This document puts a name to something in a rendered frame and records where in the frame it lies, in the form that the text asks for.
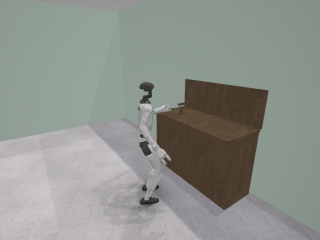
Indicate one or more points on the robot left forearm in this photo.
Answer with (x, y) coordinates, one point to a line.
(158, 110)

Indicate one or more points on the left robot hand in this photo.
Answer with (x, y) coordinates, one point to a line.
(165, 109)

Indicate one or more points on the tap lever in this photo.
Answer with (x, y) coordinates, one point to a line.
(176, 108)

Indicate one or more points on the counter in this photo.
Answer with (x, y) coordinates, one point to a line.
(212, 139)

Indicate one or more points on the right robot upper arm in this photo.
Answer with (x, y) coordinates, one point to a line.
(147, 111)

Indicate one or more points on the robot right thigh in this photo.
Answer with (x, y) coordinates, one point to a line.
(153, 158)

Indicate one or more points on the robot right forearm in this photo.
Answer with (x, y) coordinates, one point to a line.
(149, 139)

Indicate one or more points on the right robot foot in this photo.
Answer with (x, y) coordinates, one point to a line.
(152, 200)

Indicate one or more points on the right robot hand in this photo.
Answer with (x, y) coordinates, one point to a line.
(162, 154)

